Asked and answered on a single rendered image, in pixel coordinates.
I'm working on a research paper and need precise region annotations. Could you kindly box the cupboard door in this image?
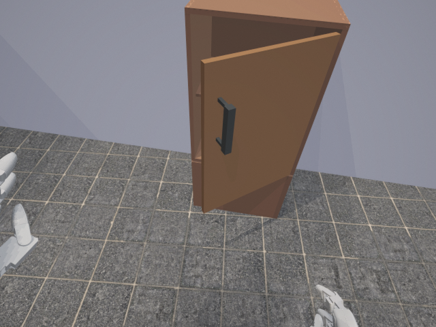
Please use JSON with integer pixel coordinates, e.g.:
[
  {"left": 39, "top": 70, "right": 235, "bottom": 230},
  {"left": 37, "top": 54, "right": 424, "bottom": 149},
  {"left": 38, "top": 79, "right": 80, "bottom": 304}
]
[{"left": 201, "top": 32, "right": 341, "bottom": 213}]

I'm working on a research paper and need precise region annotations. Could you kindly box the robot left hand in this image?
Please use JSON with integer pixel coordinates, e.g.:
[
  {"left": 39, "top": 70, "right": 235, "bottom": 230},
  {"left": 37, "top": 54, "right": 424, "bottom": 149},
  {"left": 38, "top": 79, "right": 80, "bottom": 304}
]
[{"left": 0, "top": 152, "right": 38, "bottom": 278}]

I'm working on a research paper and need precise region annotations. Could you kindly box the handle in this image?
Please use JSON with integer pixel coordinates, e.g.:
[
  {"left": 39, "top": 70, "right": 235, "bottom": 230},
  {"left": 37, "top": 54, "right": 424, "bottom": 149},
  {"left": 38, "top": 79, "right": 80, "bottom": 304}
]
[{"left": 216, "top": 97, "right": 236, "bottom": 155}]

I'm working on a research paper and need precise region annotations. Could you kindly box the robot right hand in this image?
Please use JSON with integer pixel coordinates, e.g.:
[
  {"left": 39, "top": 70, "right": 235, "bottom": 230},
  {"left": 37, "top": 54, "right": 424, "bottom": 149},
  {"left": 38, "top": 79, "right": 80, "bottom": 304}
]
[{"left": 310, "top": 285, "right": 358, "bottom": 327}]

